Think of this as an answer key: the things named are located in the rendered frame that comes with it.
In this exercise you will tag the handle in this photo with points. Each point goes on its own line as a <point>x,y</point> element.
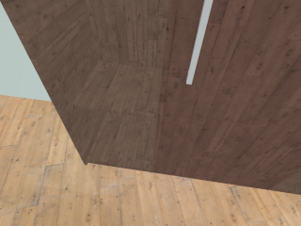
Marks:
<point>204,17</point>

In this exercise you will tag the wardrobe door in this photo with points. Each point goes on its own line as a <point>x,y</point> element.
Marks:
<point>293,181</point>
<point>239,123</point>

